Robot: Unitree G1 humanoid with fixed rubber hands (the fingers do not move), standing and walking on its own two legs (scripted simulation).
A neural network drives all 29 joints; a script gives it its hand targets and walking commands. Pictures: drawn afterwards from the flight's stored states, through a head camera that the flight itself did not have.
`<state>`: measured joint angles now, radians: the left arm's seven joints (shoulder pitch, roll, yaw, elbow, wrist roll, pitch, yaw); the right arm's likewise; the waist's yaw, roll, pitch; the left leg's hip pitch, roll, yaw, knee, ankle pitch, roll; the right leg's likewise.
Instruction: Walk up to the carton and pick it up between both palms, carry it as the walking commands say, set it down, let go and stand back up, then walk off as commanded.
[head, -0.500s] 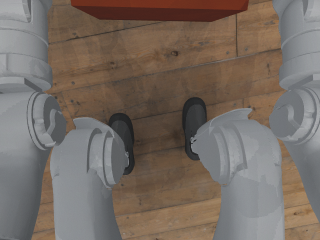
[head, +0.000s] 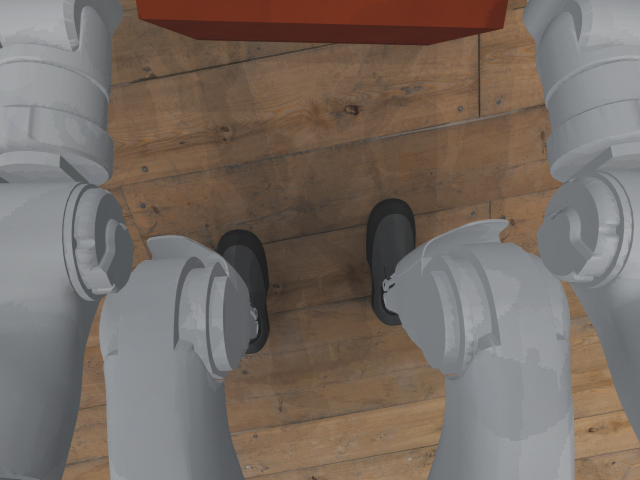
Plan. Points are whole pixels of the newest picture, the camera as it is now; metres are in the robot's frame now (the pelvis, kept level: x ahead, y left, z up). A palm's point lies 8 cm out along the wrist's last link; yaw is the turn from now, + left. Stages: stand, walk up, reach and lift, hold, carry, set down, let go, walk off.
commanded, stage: set down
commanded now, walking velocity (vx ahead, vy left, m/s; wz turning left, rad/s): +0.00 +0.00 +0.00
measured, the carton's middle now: out of the picture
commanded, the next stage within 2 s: let go in 1.84 s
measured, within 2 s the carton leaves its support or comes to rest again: neither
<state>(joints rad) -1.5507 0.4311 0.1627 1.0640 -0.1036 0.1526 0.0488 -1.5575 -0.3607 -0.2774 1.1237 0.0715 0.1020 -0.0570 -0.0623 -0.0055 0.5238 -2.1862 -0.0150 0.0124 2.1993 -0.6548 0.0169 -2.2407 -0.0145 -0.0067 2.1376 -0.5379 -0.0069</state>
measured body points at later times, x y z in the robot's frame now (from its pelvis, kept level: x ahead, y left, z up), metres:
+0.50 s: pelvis +0.00 +0.00 -0.01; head +0.39 -0.01 +0.19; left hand +0.58 +0.17 -0.21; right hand +0.56 -0.24 -0.20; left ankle +0.09 +0.11 -0.35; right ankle +0.12 -0.12 -0.35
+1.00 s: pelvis -0.01 +0.00 +0.05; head +0.36 -0.01 +0.29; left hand +0.60 +0.18 -0.07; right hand +0.56 -0.25 -0.07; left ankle +0.09 +0.11 -0.35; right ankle +0.12 -0.12 -0.35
